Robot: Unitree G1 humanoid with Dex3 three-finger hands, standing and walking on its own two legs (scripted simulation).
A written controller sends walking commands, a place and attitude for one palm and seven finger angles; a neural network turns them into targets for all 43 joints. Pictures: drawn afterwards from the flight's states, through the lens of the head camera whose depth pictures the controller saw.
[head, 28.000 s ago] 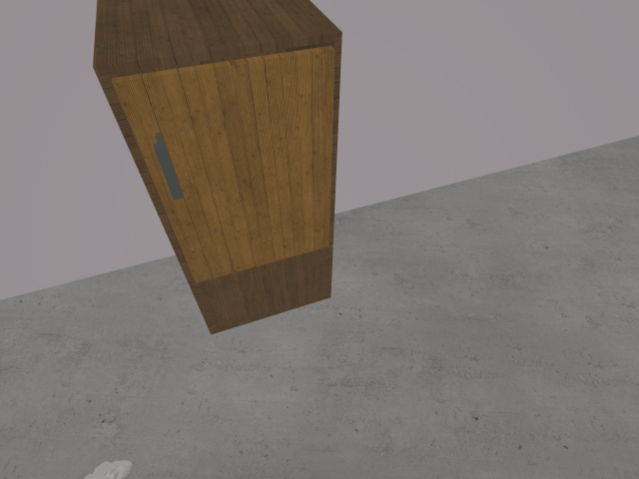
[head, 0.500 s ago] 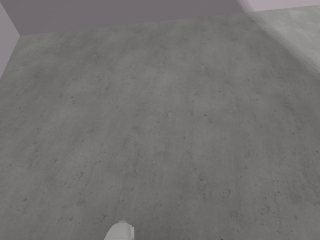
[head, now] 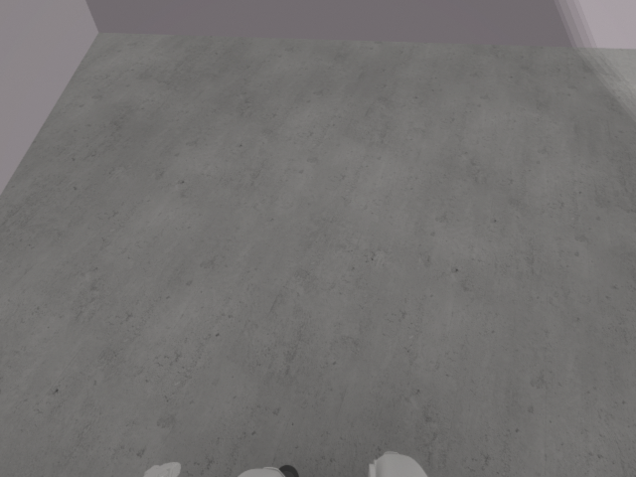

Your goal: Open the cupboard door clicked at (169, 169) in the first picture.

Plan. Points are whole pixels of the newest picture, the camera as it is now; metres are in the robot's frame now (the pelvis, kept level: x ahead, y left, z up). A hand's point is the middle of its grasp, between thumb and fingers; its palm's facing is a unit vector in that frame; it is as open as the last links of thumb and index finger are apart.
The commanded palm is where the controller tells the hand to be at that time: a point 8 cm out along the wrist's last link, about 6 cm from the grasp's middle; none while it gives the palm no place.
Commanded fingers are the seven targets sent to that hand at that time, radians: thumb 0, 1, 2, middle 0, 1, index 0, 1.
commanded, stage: turn to face it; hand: left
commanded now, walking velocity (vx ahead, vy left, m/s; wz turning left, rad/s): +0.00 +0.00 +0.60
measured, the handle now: out of the picture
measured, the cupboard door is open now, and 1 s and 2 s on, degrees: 39 39 39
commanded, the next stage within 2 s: none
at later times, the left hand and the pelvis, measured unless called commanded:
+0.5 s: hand out of the picture +0.04 +0.13 -0.16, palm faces +0.32 -0.91 -0.26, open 7.4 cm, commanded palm none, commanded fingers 0.00 0.90 0.90 -0.20 -0.30 -0.20 -0.30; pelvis +0.05 -0.07 +0.00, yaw +20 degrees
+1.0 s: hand out of the picture +0.07 +0.19 -0.16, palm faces +0.57 -0.78 -0.27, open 7.4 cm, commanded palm none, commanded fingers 0.00 0.90 0.90 -0.20 -0.30 -0.20 -0.30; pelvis +0.10 -0.05 +0.00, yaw +36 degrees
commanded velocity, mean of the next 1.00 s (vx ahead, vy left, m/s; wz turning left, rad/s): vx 0.00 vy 0.00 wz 0.60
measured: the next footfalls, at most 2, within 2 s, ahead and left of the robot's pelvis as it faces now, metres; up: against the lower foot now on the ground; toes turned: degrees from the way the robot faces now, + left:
right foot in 0.22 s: +0.05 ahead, -0.17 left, +0.00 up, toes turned +9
left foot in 0.64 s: +0.08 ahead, +0.07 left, +0.00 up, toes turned +31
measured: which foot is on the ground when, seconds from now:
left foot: down 0.00-0.22, up 0.24-0.62, down 0.64-1.00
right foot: up 0.00-0.20, down 0.22-0.62, up 0.64-1.00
